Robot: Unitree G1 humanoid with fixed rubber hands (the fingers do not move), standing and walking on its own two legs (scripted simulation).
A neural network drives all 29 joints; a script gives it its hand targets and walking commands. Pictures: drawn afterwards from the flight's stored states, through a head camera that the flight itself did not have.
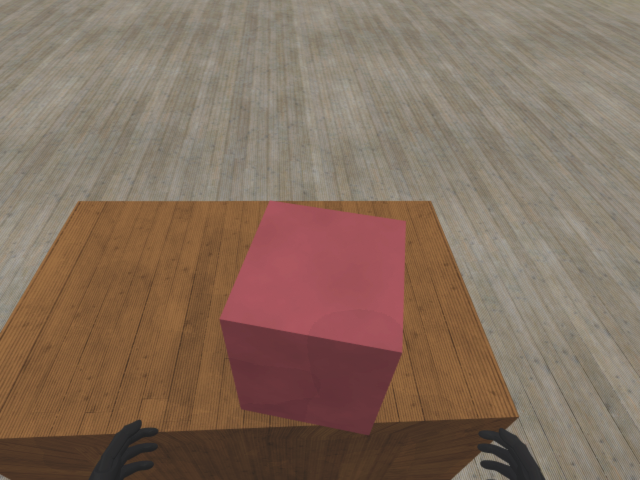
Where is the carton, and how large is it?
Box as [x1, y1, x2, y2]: [219, 200, 405, 434]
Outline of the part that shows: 270,200 219,319 240,406 242,409 369,434 401,354 405,221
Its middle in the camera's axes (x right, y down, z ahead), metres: +0.00 +0.12 +0.58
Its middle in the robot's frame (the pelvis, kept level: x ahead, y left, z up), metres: +0.37 +0.00 -0.02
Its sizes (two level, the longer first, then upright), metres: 0.210 0.200 0.250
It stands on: a pedestal, 0.64 m high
